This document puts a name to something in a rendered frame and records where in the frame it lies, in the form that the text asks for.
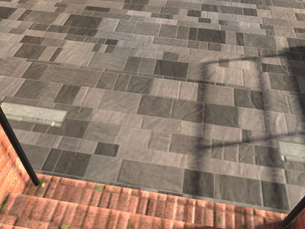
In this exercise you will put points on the stairs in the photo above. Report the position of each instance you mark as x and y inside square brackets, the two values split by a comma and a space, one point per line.
[66, 203]

